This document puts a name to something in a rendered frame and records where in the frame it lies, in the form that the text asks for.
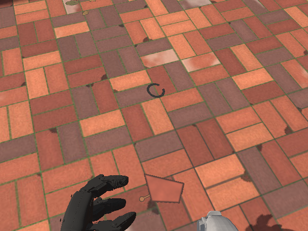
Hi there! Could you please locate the robot right thigh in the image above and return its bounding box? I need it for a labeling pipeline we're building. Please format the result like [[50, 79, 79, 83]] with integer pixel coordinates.
[[196, 216, 239, 231]]

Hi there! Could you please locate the robot left hand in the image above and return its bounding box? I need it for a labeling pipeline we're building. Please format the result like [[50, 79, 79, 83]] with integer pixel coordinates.
[[60, 174, 137, 231]]

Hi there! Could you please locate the robot right shin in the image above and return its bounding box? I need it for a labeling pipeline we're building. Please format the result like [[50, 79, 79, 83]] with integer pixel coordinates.
[[206, 211, 221, 219]]

